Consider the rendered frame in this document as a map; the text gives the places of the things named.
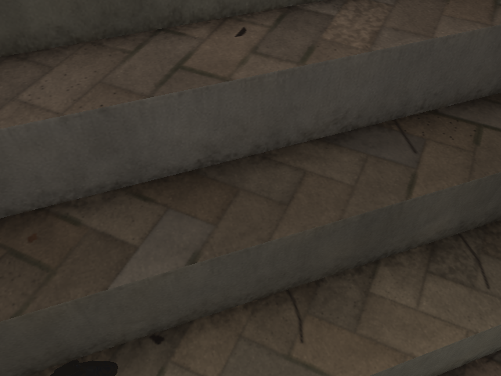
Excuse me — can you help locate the left robot hand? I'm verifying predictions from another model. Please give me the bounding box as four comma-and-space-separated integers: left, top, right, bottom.
50, 360, 118, 376

